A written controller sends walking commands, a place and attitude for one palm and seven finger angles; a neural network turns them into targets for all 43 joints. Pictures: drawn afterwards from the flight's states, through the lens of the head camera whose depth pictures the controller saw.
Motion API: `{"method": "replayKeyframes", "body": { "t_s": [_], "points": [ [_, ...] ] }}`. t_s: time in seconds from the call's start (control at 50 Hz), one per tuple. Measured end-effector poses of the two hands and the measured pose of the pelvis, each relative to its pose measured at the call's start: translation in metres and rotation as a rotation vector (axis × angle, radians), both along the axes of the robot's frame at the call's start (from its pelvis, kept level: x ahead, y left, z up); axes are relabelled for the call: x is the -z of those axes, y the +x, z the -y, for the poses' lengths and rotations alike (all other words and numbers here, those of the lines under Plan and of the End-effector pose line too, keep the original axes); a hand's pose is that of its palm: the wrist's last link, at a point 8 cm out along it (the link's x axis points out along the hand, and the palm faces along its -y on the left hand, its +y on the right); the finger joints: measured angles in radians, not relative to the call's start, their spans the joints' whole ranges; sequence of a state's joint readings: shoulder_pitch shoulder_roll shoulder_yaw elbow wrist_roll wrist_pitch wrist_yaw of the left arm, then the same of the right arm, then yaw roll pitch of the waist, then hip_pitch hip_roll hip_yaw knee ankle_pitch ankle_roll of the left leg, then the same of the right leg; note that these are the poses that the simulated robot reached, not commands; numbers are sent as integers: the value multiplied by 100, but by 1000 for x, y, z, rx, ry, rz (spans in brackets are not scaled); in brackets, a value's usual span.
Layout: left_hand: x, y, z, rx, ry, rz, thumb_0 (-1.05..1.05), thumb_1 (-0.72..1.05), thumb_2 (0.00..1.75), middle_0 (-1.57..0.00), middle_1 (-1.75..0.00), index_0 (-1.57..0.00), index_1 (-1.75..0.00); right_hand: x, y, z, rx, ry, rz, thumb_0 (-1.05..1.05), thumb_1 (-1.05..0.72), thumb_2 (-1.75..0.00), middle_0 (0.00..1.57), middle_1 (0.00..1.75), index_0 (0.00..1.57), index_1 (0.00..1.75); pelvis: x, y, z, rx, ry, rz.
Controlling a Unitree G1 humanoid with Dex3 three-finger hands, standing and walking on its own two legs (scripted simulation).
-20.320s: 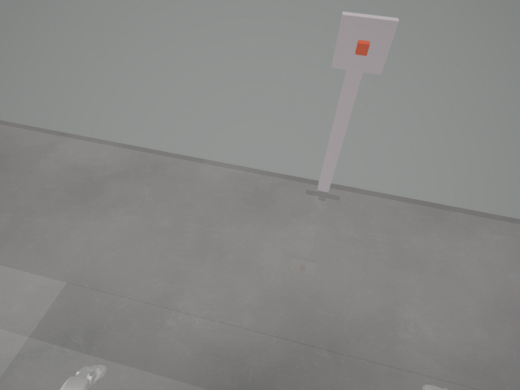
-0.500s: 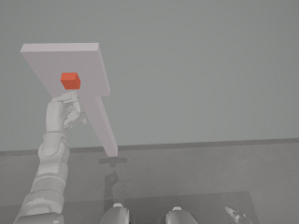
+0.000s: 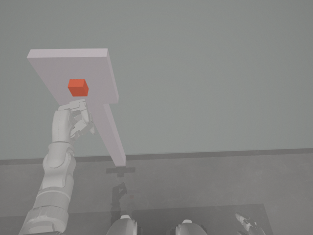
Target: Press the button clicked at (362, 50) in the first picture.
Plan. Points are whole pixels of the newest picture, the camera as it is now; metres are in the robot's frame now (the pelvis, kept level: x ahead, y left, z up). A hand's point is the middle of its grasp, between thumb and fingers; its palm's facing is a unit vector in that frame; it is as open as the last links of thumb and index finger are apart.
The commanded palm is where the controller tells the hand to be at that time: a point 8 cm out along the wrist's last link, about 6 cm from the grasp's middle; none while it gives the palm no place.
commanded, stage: press the button with the knuckle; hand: left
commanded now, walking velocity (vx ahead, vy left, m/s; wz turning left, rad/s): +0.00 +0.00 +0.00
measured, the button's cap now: (78, 86) +0.47 +0.22 +0.08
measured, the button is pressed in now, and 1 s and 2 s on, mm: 0 11 0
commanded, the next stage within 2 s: hold the button down briefly in 0.98 s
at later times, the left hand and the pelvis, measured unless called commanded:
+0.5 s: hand (91, 111) +0.42 +0.18 +0.04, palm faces +0.06 -1.00 -0.02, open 3.2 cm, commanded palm +0.39 +0.23 +0.05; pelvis -0.01 +0.00 -0.01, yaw +0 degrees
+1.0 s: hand (91, 105) +0.44 +0.19 +0.04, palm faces +0.07 -1.00 -0.03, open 3.5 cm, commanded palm +0.44 +0.23 +0.05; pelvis -0.03 +0.00 -0.02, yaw +1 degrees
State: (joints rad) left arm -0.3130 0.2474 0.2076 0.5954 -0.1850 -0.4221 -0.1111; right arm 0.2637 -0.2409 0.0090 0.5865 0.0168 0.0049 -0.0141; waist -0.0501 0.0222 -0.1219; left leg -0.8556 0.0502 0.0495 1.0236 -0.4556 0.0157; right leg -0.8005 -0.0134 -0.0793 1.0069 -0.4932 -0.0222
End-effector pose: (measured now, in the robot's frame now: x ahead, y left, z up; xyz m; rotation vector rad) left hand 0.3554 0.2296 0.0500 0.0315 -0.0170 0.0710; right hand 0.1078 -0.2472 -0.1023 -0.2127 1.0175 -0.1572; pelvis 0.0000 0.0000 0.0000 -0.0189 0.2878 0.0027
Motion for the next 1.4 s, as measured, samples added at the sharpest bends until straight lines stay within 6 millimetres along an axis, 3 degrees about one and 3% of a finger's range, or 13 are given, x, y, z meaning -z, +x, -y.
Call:
{"method": "replayKeyframes", "body": {
  "t_s": [0.2, 0.38, 0.54, 0.9, 1.4],
  "points": [
    [8, 11, 5, 11, -15, -14, 1, 90, 90, -130, -150, -130, -150, 4, -10, 4, -5, -25, -29, 1, -90, -90, 20, 30, 20, 30, 4, -6, 0, -9, -4, -6],
    [5, 35, -5, -7, -7, -25, 1, 89, 90, -130, -150, -130, -150, 8, -34, 9, 32, -36, -89, 1, -90, -90, 20, 30, 20, 30, 6, -9, 1, -2, -5, -21],
    [6, 41, -8, 6, -19, -20, 1, 90, 90, -130, -150, -136, -150, 10, -54, 9, 48, -42, -157, 1, -90, -90, 20, 30, 20, 30, 6, -8, -2, -3, -8, -31],
    [7, 58, -10, -17, -9, -13, 1, 89, 90, -130, -150, -150, -150, 18, -67, 5, 27, -51, -196, 1, -90, -90, 20, 30, 20, 30, 13, -20, -4, -21, -19, -50],
    [7, 60, -13, 9, 0, -11, 1, 86, 95, -130, -150, -154, -150, 18, -115, 14, 37, -105, -217, 1, -90, -90, 20, 30, 20, 30, 26, -49, -3, -27, -35, -66]
  ]
}}
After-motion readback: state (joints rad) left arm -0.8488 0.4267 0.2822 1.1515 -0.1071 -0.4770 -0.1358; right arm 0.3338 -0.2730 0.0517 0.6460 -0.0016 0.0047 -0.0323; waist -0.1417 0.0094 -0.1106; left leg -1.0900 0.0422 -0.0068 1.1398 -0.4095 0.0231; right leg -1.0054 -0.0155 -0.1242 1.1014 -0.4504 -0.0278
